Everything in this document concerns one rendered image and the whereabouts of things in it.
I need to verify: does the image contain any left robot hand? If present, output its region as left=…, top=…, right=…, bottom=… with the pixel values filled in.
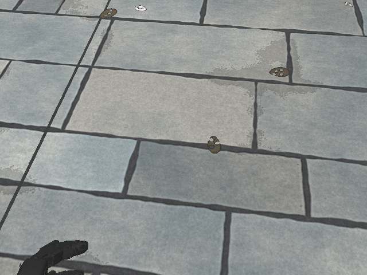
left=17, top=240, right=88, bottom=275

